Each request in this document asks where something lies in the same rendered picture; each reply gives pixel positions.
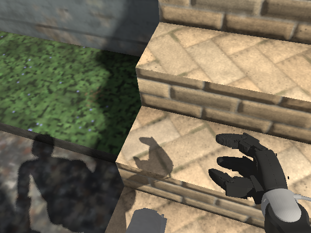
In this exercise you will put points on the right robot hand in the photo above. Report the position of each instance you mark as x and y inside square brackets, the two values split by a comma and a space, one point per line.
[260, 175]

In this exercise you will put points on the robot left thigh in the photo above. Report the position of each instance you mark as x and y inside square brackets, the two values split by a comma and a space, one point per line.
[147, 221]

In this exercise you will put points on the right robot forearm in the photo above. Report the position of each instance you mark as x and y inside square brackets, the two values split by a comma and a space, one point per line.
[282, 213]

